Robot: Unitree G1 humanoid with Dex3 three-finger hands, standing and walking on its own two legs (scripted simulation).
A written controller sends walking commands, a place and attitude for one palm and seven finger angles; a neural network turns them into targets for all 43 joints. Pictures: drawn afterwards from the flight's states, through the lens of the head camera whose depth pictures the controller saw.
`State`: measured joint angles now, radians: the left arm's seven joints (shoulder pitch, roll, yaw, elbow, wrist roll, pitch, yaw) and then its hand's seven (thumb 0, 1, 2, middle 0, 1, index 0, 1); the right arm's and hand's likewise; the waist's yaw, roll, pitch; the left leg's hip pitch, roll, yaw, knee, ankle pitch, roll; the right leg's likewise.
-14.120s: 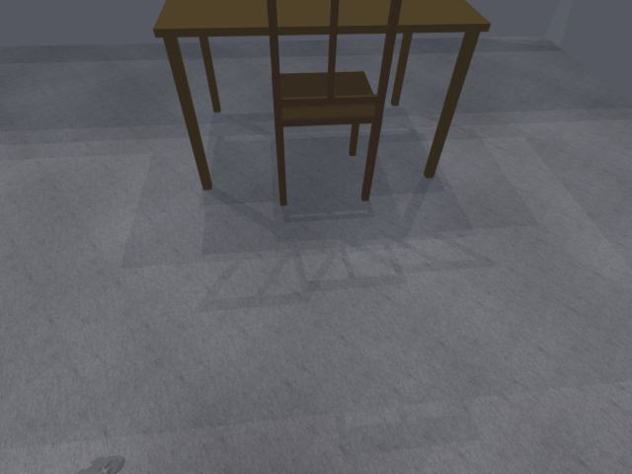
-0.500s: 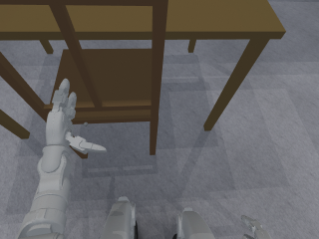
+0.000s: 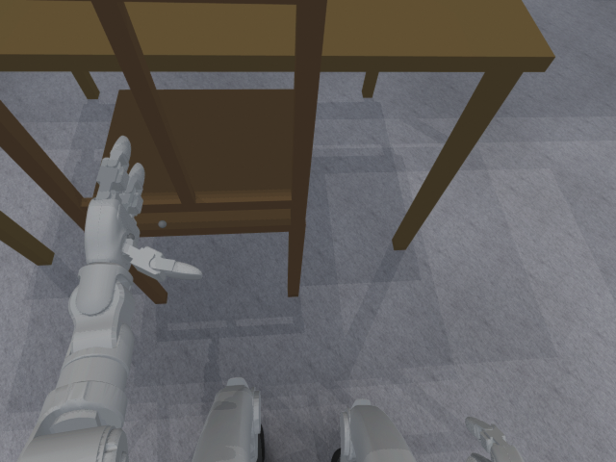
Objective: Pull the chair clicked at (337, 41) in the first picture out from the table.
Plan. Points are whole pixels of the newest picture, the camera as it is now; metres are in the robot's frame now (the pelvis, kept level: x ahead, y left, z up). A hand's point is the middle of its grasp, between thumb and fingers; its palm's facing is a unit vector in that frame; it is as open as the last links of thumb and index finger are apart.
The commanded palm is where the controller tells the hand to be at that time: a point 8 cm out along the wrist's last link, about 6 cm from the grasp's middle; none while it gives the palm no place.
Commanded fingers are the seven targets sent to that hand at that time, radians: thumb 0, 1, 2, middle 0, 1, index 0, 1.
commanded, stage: push the fingers through the gap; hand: left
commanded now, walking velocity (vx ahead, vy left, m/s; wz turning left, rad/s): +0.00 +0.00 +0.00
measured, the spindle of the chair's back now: (159, 127) +0.53 +0.22 +0.06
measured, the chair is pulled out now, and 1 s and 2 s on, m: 0.00 0.00 0.00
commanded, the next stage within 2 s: hook a spindle and tug to test in 1.34 s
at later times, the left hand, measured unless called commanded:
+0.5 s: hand (168, 189) +0.45 +0.20 +0.03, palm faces +0.09 -1.00 -0.03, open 16.9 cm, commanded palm +0.43 +0.24 +0.03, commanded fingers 0.00 -0.50 0.30 -0.06 -0.08 -0.06 -0.08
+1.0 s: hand (170, 161) +0.50 +0.20 +0.03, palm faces +0.11 -0.99 -0.02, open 16.9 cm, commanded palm +0.47 +0.24 +0.03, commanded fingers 0.00 -0.50 0.30 -0.06 -0.08 -0.06 -0.08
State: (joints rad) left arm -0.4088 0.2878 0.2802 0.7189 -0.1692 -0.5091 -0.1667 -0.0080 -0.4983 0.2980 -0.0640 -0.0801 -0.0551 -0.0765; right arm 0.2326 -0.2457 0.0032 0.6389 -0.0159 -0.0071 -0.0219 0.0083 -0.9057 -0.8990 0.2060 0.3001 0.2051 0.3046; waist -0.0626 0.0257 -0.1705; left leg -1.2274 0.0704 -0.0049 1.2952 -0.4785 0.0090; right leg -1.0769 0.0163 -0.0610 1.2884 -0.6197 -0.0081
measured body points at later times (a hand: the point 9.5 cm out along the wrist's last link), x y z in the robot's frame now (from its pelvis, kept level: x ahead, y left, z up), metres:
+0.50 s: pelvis +0.00 +0.00 +0.00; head +0.13 +0.02 +0.43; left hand +0.44 +0.25 +0.03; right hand +0.06 -0.26 -0.12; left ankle +0.06 +0.12 -0.61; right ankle +0.00 -0.12 -0.61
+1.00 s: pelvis +0.00 +0.01 -0.01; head +0.15 +0.03 +0.41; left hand +0.49 +0.26 +0.03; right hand +0.04 -0.26 -0.13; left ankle +0.06 +0.12 -0.61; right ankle +0.00 -0.12 -0.61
